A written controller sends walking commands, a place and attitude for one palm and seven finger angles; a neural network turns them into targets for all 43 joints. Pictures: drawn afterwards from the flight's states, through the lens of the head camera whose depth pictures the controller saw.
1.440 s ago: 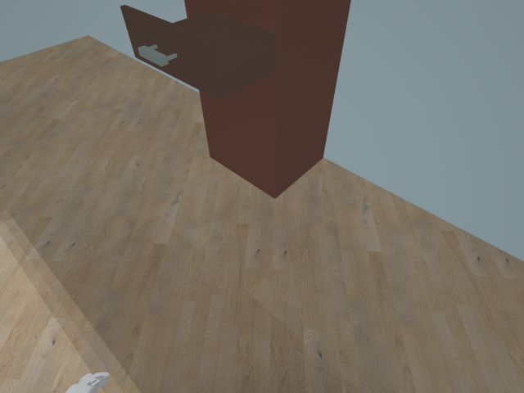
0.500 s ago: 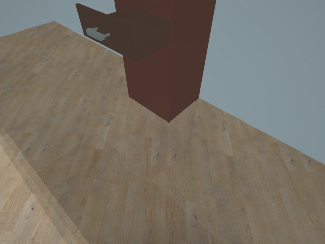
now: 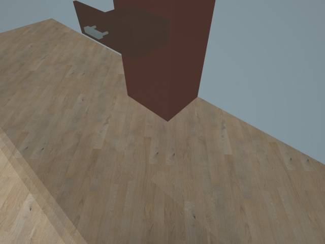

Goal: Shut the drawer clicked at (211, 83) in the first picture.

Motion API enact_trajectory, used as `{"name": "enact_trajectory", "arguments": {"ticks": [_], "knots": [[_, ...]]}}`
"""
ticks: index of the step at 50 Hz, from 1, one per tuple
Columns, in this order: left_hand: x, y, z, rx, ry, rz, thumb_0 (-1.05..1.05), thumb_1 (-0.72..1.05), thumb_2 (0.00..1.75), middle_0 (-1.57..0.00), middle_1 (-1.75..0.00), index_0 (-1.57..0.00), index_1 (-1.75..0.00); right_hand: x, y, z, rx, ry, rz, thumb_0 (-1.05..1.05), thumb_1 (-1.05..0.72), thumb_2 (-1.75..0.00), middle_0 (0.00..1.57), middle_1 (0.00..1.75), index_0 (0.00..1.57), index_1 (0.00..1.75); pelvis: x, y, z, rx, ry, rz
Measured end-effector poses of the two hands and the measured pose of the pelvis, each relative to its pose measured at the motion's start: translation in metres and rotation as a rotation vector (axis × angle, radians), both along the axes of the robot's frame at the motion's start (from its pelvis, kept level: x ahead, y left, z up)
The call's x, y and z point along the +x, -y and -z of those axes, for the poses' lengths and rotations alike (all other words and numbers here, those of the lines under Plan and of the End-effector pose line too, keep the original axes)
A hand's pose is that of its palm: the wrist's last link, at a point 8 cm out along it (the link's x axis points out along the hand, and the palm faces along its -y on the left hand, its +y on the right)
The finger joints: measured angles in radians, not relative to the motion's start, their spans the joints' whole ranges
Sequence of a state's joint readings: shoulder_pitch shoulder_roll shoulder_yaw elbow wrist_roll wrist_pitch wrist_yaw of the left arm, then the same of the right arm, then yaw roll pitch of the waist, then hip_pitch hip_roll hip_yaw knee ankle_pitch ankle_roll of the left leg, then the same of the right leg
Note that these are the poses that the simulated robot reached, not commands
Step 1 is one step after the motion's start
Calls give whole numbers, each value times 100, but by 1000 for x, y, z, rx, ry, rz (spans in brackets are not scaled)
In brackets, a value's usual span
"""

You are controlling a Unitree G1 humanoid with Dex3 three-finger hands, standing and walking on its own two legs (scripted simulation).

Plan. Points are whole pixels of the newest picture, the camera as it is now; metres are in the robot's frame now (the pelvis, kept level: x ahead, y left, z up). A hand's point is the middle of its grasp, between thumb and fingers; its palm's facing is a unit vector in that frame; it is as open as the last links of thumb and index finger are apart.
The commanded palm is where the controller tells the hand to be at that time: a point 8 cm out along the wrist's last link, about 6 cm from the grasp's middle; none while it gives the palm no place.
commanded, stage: walk to a spot facing it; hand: left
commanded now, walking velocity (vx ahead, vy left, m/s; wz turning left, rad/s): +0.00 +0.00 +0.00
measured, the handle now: (96, 31) +1.10 +0.42 +0.02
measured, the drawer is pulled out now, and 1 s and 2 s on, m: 0.29 0.29 0.29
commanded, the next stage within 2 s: none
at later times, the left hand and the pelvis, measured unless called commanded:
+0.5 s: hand out of the picture +0.02 +0.25 -0.20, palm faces +0.15 -0.96 -0.24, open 7.3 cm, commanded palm none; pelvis -0.02 +0.03 -0.02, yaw +11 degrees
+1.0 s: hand out of the picture -0.02 +0.26 -0.16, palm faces +0.41 -0.88 -0.25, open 7.4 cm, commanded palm none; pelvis -0.02 +0.04 +0.00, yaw +25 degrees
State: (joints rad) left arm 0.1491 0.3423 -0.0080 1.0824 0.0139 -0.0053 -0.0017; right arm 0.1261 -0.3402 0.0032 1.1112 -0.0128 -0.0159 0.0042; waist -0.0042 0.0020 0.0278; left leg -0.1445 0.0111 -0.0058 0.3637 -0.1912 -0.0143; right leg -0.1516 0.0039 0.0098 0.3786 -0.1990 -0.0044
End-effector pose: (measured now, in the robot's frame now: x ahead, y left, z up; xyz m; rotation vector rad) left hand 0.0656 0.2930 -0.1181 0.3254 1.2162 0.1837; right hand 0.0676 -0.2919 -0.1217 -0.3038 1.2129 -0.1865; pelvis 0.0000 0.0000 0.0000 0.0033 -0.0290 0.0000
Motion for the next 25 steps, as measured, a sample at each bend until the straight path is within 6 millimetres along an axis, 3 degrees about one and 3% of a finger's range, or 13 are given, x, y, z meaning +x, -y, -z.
{"name": "enact_trajectory", "arguments": {"ticks": [14, 20, 25], "knots": [[-4, 4, 4, -3, 17, -44, 0, 91, 89, -20, -30, -20, -30, -1, -11, 9, 20, -26, -19, 1, -91, -90, 20, 30, 20, 30, -4, -1, 5, -2, -10, -40], [-30, 9, 21, -51, 27, -115, 0, 91, 89, -20, -30, -20, -30, -6, -38, 20, 45, -81, -59, 1, -91, -90, 20, 30, 20, 30, -13, -11, 13, -19, -8, -116], [-62, -2, 46, -108, 13, -195, 0, 91, 89, -20, -30, -20, -30, -5, -71, 21, 46, -86, -112, 1, -91, -90, 20, 30, 20, 30, -19, -31, 23, -23, -5, -193]]}}
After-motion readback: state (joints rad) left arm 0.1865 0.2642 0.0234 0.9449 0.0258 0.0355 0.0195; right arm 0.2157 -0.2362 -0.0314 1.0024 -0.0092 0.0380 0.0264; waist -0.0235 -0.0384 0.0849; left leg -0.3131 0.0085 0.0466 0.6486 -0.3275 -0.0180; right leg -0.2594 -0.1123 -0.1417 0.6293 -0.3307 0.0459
